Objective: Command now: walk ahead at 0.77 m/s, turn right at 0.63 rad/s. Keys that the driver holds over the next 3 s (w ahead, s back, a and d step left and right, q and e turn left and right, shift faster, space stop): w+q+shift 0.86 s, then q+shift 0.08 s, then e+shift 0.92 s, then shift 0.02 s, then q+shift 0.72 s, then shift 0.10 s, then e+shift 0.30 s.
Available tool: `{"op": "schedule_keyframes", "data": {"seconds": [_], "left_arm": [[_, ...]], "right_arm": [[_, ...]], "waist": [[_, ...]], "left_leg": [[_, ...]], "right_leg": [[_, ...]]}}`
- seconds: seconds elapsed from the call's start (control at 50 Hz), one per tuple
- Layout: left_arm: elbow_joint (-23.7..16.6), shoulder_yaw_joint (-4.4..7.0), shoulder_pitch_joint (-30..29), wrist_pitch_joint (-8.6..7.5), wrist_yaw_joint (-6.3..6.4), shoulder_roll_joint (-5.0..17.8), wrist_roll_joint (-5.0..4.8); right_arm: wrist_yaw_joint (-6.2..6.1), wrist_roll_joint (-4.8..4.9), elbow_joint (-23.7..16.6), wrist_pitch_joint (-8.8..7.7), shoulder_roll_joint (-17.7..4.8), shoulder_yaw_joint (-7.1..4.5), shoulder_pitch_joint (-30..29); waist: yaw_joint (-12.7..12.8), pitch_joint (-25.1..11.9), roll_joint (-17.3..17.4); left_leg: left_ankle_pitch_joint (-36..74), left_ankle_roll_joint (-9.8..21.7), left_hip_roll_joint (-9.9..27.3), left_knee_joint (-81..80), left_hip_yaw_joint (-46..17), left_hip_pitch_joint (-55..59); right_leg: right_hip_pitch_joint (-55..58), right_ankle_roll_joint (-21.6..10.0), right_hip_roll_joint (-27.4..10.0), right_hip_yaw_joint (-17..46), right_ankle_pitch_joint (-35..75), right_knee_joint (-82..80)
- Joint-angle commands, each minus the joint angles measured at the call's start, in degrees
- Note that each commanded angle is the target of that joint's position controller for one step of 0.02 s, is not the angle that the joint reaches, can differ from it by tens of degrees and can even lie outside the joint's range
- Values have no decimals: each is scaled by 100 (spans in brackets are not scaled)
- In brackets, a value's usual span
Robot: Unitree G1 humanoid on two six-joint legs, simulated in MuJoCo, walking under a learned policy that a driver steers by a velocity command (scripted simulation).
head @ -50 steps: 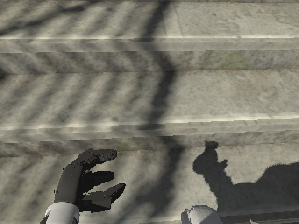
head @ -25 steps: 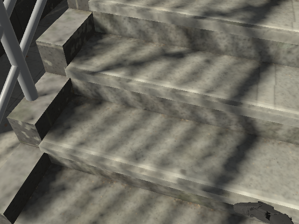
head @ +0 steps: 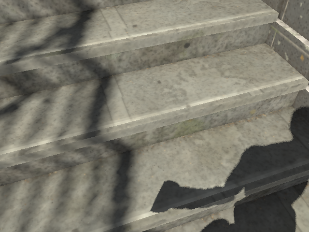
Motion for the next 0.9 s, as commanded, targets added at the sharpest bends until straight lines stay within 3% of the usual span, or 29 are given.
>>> {"op": "schedule_keyframes", "data": {"seconds": [0.02, 0.08, 0.12, 0.14, 0.16, 0.18, 0.2, 0.22, 0.24, 0.26, 0.28, 0.34, 0.38, 0.42, 0.5, 0.58, 0.62, 0.64, 0.66, 0.68, 0.7, 0.72, 0.74, 0.76, 0.78, 0.8, 0.82, 0.86, 0.9], "left_arm": [[-1083, 137, -1734, -20, 167, 92, -27], [-1548, 17, -2526, -102, 243, -201, -108], [-2108, -178, -3121, -214, 252, -279, -184], [-2380, -309, -3415, -214, 218, -403, -190], [-2242, -430, -2700, -286, 39, -474, -410], [-1762, -345, -1528, -300, -122, -384, -368], [-1094, -5, 1069, -223, -27, 29, -336], [-768, 383, 2671, -113, 98, 721, -236], [-541, 723, 2743, -232, 220, 2100, -55], [-489, 824, 2690, -230, 271, 2224, -4], [-455, 749, 1819, -293, 227, 2084, 74], [47, 245, 219, -445, 191, 318, -77], [501, 84, 558, -638, 133, -133, 64], [1044, 45, 1276, -866, 107, -280, 83], [1610, -28, 1738, -1055, 68, -203, 139], [1901, -78, 2324, -1023, 121, 136, -60], [1876, -88, 2588, -990, 409, 638, -297], [1486, -2, 2343, -949, 522, 1030, -400], [1196, 148, 2202, -933, 610, 1637, -484], [858, 204, 1764, -895, 679, 1741, -549], [468, 288, 1155, -830, 629, 1919, -529], [146, 340, 988, -795, 464, 1810, -445], [-49, 362, 620, -718, 240, 1479, -411], [-354, 81, 409, -758, 46, 268, -111], [-1277, -25, 464, -836, -1, -93, 195], [-1613, -93, 215, -931, -25, -204, 428], [-1808, -151, -34, -995, 23, -218, 330], [-1972, -460, -486, -924, 208, -496, 399], [-2099, -517, -870, -731, 520, -446, 216]], "right_arm": [[-5, -109, -14, -195, -635, -242, 283], [-40, -137, 279, -198, -691, -278, 724], [-26, -55, 469, -142, -623, -216, 519], [-67, 67, 618, -73, -374, -127, 575], [-52, 264, 328, 34, -359, -63, -403], [57, 619, 99, 36, -616, -91, -204], [224, 580, -201, -105, -1515, -273, -566], [377, 744, -330, -202, -2306, -581, -883], [569, 811, -926, -294, -977, -369, -1090], [498, 653, -1023, -288, -717, -395, -1324], [342, 555, -1128, -172, -5, -370, -807], [357, 203, -1172, -68, 461, -275, -702], [407, 253, -1378, 97, 576, -169, -1369], [369, 297, -1735, 308, 1086, 94, -2273], [116, 481, -2177, 716, 918, 179, -3153], [-13, 543, -2614, 1068, 773, 316, -4204], [69, 638, -2730, 1141, 484, 346, -4169], [55, 629, -2424, 1184, 150, 209, -3453], [37, 643, -2325, 1223, -56, 142, -2836], [-3, 511, -2075, 1283, -200, 26, -1771], [3, 421, -1814, 1260, -554, -145, -697], [5, 381, -1788, 1166, -885, -304, -464], [83, 459, -1827, 1032, -941, -448, -870], [219, 697, -1845, 899, -676, -491, -2011], [243, 561, -2218, 863, -951, -424, -2764], [133, 431, -2145, 836, -638, -347, -2670], [2, 267, -1805, 745, -303, -274, -2068], [11, 135, -1132, 463, -540, -284, -1234], [92, 147, -847, 243, -676, -221, -1110]], "waist": [[-134, 1598, 760], [-363, 2022, 635], [-199, 2253, 572], [-234, 2327, 544], [297, 2241, 198], [390, 879, -67], [1459, -576, 1032], [2437, -1816, 1456], [1979, -2490, -1330], [1978, -3174, -1514], [1094, -2458, -1624], [-107, -362, -1341], [-54, 140, -703], [28, 516, -114], [-77, 1148, 85], [-134, 1557, 555], [-392, 1077, 122], [-580, 462, 1], [-857, 18, -577], [-1200, -544, -1293], [-1560, -967, -1465], [-1400, -1158, -1121], [-1291, -710, -387], [-614, 362, 540], [220, 260, 1254], [305, 195, 333], [326, 922, -461], [398, 1470, -900], [410, 1925, -844]], "left_leg": [[-1343, 1348, 2095, -1938, -1954, 1592], [-790, 1402, 2233, -2238, -1952, 2443], [-435, 1223, 1757, -2867, -1394, 2164], [85, 1206, 1455, -3285, -1282, 1465], [682, 1285, 723, -3654, -571, -764], [3953, 1594, 544, -2637, -739, -2019], [8354, 1573, 748, -538, -1152, -2079], [8597, 1210, 616, 1646, -1839, -1637], [1779, 707, -564, 4568, -2457, -3198], [1088, 684, -1379, 7097, -4017, -2940], [1427, 595, -1246, 8369, -4425, -3583], [2978, 859, -465, 8973, -3027, -4139], [2671, 1088, -537, 9602, -2938, -4815], [2360, 1270, -723, 10392, -3105, -5801], [1051, 1597, -1171, 11501, -2639, -7364], [1041, 1760, -1505, 9077, -1416, -6948], [682, 1711, -1411, 7358, -754, -5158], [358, 1729, -1734, 6940, -224, -3911], [184, 1709, -1688, 6224, -231, -3094], [-346, 1821, -1642, 6193, -480, -2608], [-1107, 1916, -1643, 5736, -973, -1781], [-1722, 1908, -1845, 4576, -1432, -1068], [-1198, 2131, -2047, 2487, -1889, -890], [-691, 2629, -1916, 1675, -3802, -798], [-493, 3230, -999, 283, -7174, -969], [-2196, 3211, -464, -768, -8587, -1198], [-2243, 2992, -385, -968, -8309, -1631], [-484, 2518, -574, -580, -7030, -1758], [1465, 2240, -603, -489, -6082, -2016]], "right_leg": [[-3001, -200, -107, 624, -914, 883], [-4438, -486, 40, 847, -1928, 1594], [-4246, -529, -363, 35, -2417, 440], [-3378, -655, -565, -335, -2208, -161], [-124, -652, -401, -1045, -1252, -2556], [3756, -636, 224, -1528, 244, -2943], [6329, -502, 959, -1160, 32, -2679], [7267, -352, 921, 35, -404, -3909], [7907, -232, -1387, 3618, -1424, -6406], [7179, 550, -1657, 4677, -2521, -8127], [6365, 774, -1863, 4610, -3421, -8411], [3985, 140, -1474, 2830, -2897, -7479], [3585, -163, -1553, 1883, -1716, -7480], [3720, -86, -1757, 1360, -379, -7923], [4533, 507, -1484, -475, 865, -9025], [4357, 974, -423, -2132, 2019, -9498], [4340, 808, -381, -2687, 4849, -9940], [4562, 602, -437, -2733, 8193, -9322], [5004, 332, -703, -2548, 10055, -8688], [5761, 105, -1073, -2228, 11588, -7797], [6035, -57, -1186, -2063, 11573, -6540], [5867, -356, -1259, -1723, 10483, -5151], [5296, -323, -720, -1546, 7851, -2919], [2457, -109, 316, -754, 1259, -736], [767, 325, 1064, 320, 750, 1475], [101, 426, 906, 795, 810, 2612], [-524, 487, 792, 789, 887, 2938], [-1602, 324, 590, 575, 129, 3866], [-2034, 372, 455, 283, -1080, 3872]]}}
